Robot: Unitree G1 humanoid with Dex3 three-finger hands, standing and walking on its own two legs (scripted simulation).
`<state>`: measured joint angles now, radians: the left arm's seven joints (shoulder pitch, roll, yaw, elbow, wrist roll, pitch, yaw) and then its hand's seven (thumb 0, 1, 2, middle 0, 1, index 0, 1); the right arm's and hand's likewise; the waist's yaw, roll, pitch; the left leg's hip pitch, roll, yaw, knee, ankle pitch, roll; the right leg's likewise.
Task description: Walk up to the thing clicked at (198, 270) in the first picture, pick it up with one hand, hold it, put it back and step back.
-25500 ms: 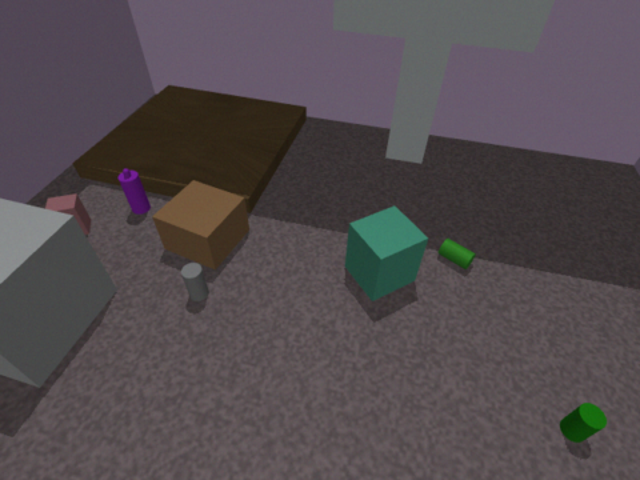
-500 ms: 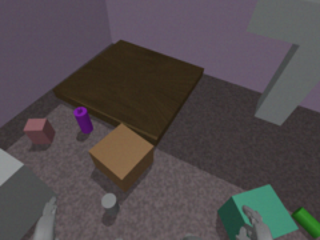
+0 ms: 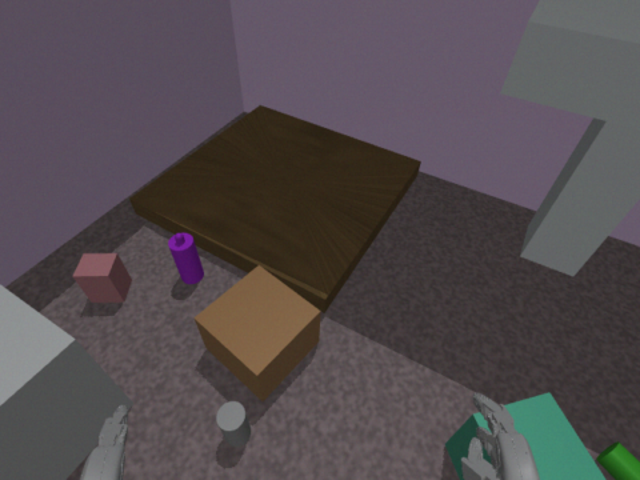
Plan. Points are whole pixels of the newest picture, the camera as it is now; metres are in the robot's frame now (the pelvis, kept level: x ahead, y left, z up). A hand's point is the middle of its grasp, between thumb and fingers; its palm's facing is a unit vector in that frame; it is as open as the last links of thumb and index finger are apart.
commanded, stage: home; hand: left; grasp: from the side
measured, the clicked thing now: (234, 424) +0.41 +0.20 -0.65
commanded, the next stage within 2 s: stand in 1.30 s
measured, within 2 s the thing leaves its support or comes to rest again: neither
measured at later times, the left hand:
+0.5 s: hand out of the picture +0.17 +0.18 -0.05, palm faces +0.10 -0.95 -0.29, open 17.6 cm
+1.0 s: hand out of the picture +0.16 +0.18 -0.05, palm faces +0.11 -0.95 -0.29, open 17.5 cm
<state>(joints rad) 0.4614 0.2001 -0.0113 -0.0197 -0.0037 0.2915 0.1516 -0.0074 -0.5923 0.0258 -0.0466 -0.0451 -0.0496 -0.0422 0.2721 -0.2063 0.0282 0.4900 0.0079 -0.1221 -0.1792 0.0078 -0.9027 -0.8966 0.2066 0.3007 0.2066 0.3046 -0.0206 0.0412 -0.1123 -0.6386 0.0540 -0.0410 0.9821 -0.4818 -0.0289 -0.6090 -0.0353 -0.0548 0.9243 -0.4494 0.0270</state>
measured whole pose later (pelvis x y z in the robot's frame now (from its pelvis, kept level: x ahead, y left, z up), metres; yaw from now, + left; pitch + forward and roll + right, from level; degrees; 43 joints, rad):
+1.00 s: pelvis -0.01 +0.00 +0.00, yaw +0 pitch +7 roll -2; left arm 0.45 0.19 0.00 0.02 0.00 0.27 0.14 -0.01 -0.55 0.05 -0.05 -0.06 -0.05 -0.05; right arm 0.28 -0.20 0.03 0.53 0.01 -0.15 -0.18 0.01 -0.91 -0.90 0.21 0.30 0.21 0.30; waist -0.02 0.04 -0.10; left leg -0.61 0.05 -0.03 0.95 -0.45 -0.03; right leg -0.59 -0.03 -0.05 0.90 -0.42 0.03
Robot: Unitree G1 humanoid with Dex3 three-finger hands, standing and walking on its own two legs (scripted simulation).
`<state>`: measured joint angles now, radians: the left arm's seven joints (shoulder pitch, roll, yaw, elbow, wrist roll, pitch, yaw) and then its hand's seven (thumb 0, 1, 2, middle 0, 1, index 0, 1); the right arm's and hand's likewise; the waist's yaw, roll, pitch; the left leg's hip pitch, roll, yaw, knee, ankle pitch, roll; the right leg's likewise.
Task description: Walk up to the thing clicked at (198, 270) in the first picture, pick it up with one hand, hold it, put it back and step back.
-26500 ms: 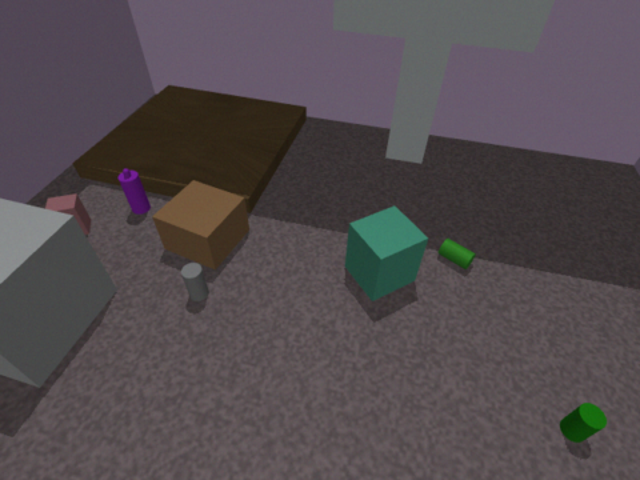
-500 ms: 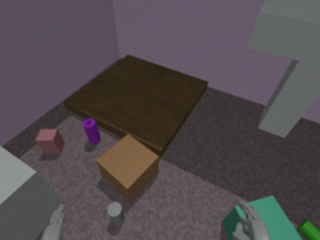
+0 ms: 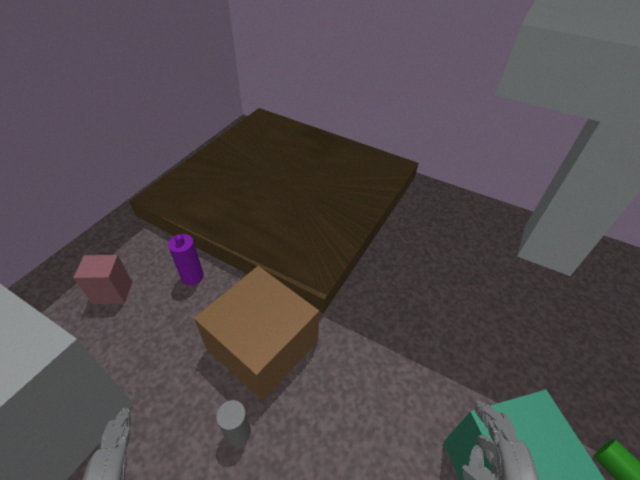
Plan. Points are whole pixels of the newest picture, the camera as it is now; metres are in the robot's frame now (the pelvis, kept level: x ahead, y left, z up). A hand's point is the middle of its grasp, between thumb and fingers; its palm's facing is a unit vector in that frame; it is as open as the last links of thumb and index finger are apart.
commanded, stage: home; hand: left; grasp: from the side
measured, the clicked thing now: (234, 423) +0.42 +0.20 -0.65
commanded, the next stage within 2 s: stand in 0.30 s
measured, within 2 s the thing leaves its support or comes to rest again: neither
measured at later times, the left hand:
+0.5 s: hand out of the picture +0.17 +0.18 -0.06, palm faces +0.12 -0.95 -0.29, open 17.1 cm
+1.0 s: hand out of the picture +0.12 +0.23 -0.11, palm faces -0.03 -0.94 -0.35, open 7.8 cm
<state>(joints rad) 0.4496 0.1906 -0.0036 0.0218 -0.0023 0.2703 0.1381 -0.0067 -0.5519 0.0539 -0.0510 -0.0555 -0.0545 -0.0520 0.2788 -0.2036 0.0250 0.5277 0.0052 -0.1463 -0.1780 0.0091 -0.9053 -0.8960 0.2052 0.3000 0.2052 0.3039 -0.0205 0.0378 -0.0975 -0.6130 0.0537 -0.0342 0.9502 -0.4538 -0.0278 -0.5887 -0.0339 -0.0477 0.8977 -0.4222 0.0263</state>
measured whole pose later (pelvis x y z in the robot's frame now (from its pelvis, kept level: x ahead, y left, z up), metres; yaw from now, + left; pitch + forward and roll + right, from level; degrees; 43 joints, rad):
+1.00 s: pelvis +0.00 +0.00 +0.02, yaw +0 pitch +0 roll +0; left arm 0.25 0.32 0.02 0.68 0.05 0.02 0.02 0.01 0.81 0.88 -0.20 -0.30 -0.20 -0.30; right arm 0.20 -0.31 -0.04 0.83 -0.05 -0.02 -0.01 0.01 -0.91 -0.89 0.21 0.30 0.21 0.30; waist 0.01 -0.01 0.02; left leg -0.40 0.02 0.01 0.79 -0.40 -0.02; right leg -0.41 -0.06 -0.02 0.80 -0.39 0.03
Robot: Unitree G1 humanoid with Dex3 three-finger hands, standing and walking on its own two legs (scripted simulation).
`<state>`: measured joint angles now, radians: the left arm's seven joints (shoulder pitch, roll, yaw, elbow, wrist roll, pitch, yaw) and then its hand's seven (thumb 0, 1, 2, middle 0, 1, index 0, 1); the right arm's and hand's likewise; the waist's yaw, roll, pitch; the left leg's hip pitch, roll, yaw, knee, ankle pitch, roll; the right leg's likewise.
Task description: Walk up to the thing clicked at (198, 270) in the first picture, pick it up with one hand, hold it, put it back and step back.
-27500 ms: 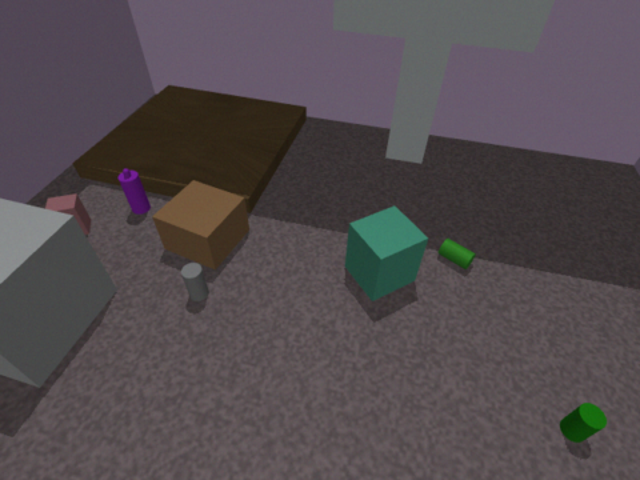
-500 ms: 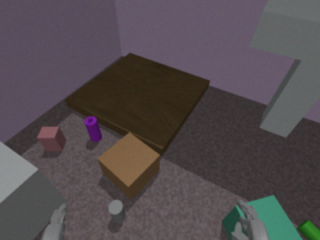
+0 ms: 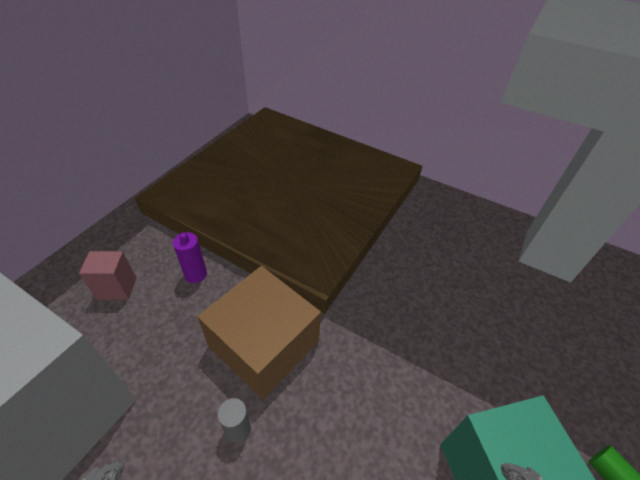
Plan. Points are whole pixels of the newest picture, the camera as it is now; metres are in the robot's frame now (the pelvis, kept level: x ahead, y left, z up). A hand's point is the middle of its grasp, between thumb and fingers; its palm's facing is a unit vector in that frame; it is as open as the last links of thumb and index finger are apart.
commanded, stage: stand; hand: left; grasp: from the side
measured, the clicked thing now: (235, 421) +0.41 +0.20 -0.67
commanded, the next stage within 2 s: step back in 1.92 s
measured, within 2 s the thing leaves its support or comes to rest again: neither
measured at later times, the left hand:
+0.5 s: hand out of the picture +0.04 +0.25 -0.12, palm faces -0.01 -0.94 -0.35, open 7.4 cm
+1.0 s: hand out of the picture +0.05 +0.24 -0.12, palm faces -0.04 -0.94 -0.34, open 7.4 cm
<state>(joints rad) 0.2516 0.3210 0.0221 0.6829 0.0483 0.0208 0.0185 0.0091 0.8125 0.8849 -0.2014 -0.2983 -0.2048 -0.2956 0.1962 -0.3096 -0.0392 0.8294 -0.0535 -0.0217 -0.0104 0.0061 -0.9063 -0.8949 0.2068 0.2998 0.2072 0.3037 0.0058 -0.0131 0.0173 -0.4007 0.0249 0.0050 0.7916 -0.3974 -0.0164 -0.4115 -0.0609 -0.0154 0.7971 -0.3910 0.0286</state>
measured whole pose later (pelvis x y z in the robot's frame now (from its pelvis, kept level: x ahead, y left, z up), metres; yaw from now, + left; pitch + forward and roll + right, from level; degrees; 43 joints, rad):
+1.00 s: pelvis -0.01 +0.00 +0.04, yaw -1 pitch -4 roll +0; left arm 0.14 0.32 0.00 1.15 0.02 0.00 0.00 0.01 0.90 0.90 -0.20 -0.30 -0.20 -0.30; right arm 0.16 -0.34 -0.02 1.14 -0.02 0.00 0.01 0.00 -0.91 -0.90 0.20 0.30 0.20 0.30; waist 0.00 0.01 0.06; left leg -0.14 0.03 0.03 0.37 -0.17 -0.02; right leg -0.17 -0.05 -0.01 0.39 -0.17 0.03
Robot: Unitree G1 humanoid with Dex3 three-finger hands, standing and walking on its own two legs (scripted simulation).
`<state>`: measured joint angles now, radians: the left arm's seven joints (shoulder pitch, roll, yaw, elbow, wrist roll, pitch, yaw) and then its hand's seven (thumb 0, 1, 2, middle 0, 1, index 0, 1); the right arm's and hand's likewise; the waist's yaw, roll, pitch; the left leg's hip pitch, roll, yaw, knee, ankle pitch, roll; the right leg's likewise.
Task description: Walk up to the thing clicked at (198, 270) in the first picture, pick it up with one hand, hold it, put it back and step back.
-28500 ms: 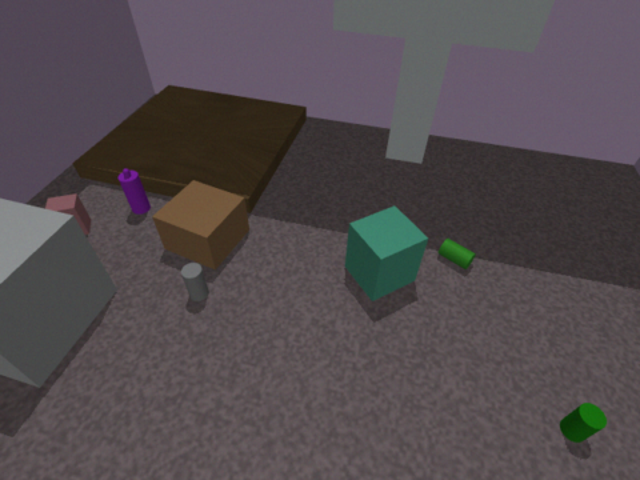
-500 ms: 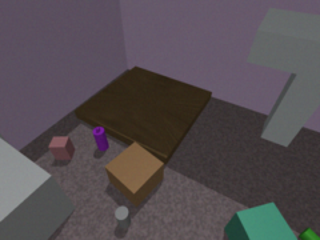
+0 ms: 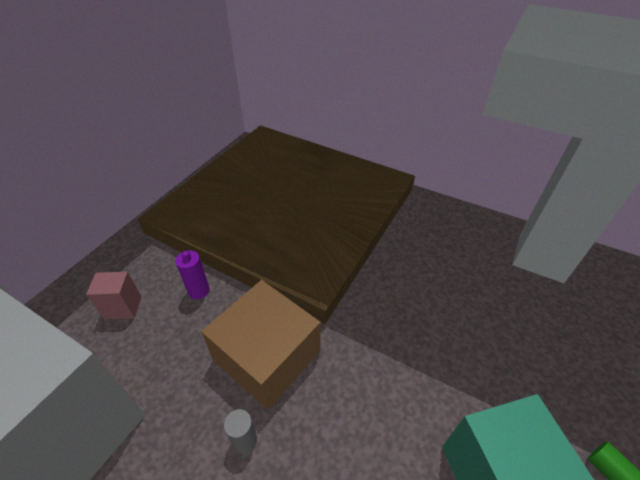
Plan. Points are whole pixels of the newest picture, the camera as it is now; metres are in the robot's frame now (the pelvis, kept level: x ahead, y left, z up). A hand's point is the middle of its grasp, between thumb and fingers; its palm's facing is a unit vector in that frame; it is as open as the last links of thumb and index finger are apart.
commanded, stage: stand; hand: left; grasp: from the side
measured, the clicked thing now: (241, 431) +0.42 +0.21 -0.71
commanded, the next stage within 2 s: step back in 0.92 s
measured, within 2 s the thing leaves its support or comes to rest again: neither
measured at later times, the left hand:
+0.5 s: hand out of the picture +0.10 +0.24 -0.16, palm faces -0.03 -0.94 -0.33, open 7.4 cm
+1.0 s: hand out of the picture +0.11 +0.25 -0.15, palm faces +0.00 -0.94 -0.35, open 7.4 cm
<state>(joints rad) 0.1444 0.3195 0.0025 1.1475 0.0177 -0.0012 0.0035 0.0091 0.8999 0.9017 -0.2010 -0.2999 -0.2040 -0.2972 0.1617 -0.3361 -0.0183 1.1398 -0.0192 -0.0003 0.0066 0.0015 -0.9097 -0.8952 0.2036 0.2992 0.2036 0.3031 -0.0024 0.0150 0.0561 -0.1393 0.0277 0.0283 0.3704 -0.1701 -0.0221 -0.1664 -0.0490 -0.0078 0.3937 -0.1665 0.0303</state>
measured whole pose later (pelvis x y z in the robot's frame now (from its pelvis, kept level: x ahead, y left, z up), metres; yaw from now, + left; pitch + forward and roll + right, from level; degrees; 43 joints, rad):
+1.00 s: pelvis +0.02 -0.01 +0.00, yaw -1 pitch -2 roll +0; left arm 0.09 0.34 0.04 1.10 0.00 0.01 0.00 0.01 0.90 0.90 -0.20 -0.30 -0.20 -0.30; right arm 0.09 -0.35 -0.03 1.11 -0.01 0.01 0.01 0.00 -0.91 -0.90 0.20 0.30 0.20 0.30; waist -0.01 0.02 0.08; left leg -0.15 0.05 0.03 0.41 -0.21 -0.03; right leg -0.18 -0.02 0.00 0.40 -0.19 0.02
